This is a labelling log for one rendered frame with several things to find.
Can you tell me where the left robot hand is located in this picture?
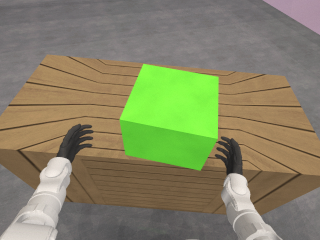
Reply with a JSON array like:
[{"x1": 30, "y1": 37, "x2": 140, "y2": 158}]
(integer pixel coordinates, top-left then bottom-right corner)
[{"x1": 56, "y1": 124, "x2": 94, "y2": 163}]

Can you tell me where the right robot forearm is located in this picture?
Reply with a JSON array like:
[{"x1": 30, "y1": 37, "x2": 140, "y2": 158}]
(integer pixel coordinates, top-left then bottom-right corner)
[{"x1": 221, "y1": 173, "x2": 282, "y2": 240}]

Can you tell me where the robot left upper arm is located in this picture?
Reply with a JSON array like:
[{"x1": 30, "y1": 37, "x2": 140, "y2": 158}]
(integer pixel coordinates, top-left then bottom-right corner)
[{"x1": 4, "y1": 222, "x2": 58, "y2": 240}]

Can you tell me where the carton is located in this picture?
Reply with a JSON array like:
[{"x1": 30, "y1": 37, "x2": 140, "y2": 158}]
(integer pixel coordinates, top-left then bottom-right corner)
[{"x1": 119, "y1": 64, "x2": 219, "y2": 171}]

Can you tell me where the right robot hand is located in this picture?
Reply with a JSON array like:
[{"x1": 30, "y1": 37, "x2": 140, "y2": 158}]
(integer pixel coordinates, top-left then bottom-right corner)
[{"x1": 215, "y1": 136, "x2": 243, "y2": 175}]

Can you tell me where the pedestal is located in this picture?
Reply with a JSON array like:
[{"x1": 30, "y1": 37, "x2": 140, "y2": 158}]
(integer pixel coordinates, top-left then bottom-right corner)
[{"x1": 0, "y1": 54, "x2": 320, "y2": 216}]

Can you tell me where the left robot forearm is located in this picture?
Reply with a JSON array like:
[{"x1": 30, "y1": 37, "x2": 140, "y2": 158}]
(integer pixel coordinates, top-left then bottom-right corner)
[{"x1": 0, "y1": 157, "x2": 72, "y2": 240}]

